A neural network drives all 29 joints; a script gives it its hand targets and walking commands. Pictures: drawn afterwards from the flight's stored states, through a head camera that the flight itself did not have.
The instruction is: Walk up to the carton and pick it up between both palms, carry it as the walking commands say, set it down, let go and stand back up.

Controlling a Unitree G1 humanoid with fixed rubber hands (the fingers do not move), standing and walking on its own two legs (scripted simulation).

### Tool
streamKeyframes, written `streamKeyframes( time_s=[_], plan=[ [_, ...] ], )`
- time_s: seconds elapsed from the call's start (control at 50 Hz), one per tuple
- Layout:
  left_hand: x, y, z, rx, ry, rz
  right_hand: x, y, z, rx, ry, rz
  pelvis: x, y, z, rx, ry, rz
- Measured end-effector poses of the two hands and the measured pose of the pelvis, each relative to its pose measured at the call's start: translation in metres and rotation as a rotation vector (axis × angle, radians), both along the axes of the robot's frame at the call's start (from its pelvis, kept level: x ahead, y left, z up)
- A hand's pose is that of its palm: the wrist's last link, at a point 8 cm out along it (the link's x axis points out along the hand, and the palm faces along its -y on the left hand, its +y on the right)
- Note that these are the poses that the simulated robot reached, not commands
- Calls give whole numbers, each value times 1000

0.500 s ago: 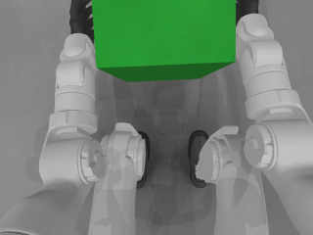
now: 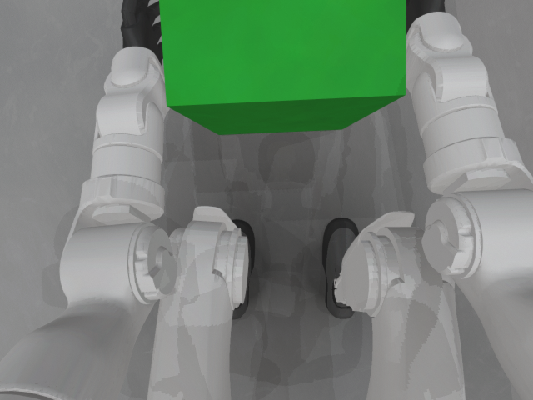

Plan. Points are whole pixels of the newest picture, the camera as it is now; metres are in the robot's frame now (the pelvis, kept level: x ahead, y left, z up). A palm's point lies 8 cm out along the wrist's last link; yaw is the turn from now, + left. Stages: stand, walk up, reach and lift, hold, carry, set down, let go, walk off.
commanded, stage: set down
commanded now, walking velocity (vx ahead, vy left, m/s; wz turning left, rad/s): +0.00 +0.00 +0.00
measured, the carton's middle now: (279, 68) +0.51 +0.02 -0.22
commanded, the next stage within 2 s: none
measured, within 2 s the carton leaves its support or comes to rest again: rests again in 0.32 s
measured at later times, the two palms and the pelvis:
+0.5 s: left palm (142, 49) +0.52 +0.19 -0.15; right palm (411, 21) +0.55 -0.13 -0.15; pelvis +0.00 +0.00 -0.01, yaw +0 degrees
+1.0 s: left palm (140, 47) +0.52 +0.19 -0.16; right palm (410, 18) +0.55 -0.13 -0.16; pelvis +0.00 +0.00 -0.02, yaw +1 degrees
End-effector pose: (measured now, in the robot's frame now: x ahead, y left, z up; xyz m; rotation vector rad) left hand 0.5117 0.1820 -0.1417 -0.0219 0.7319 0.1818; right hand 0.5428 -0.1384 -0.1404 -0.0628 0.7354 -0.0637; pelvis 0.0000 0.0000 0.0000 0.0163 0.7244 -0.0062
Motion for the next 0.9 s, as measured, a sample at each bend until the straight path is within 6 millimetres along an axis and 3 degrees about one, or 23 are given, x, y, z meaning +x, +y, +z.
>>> streamKeyframes(
  time_s=[0.16, 0.9],
  plan=[
    [5, 3, -7, 13, 0, -6, 1, 3, -14, 5, -2, 4, 1, 0, -8, 0, -7, 3],
    [6, 11, -15, -9, 5, -16, 6, 6, -16, 28, -14, 42, -4, 2, -16, 4, -42, 11]
  ],
)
